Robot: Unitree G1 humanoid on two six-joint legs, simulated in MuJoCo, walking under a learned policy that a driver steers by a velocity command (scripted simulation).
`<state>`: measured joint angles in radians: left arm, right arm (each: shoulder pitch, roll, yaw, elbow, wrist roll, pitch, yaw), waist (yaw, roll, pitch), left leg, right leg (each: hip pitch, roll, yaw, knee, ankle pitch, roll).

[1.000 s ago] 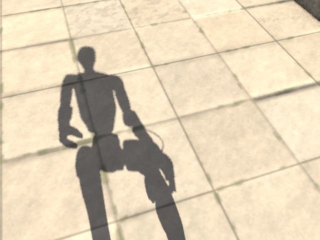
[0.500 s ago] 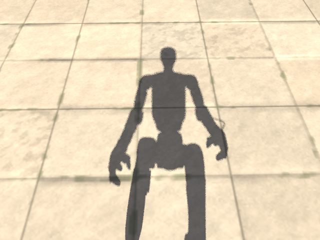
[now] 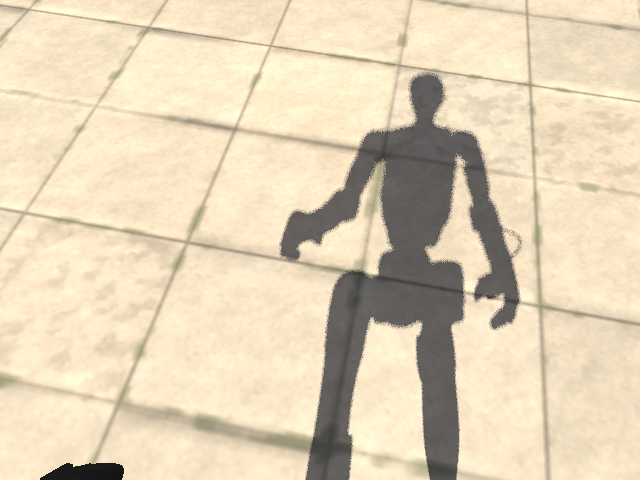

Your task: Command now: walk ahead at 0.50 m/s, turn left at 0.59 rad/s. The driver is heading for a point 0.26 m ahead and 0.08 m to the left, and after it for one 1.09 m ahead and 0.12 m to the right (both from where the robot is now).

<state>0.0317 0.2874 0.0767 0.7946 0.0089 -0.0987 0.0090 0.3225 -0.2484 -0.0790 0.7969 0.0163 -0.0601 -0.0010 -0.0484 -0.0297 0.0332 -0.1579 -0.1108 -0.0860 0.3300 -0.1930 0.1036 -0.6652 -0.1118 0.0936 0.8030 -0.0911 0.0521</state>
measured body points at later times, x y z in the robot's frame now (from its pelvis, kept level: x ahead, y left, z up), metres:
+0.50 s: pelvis +0.19 -0.05 -0.01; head +0.24 -0.04 +0.44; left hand +0.24 +0.25 -0.12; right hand +0.42 -0.28 -0.10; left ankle +0.20 +0.10 -0.69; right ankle +0.27 -0.15 -0.75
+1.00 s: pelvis +0.23 -0.03 -0.02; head +0.26 -0.04 +0.43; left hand +0.28 +0.28 -0.13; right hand +0.45 -0.27 -0.13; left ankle +0.20 +0.10 -0.75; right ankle +0.25 -0.12 -0.74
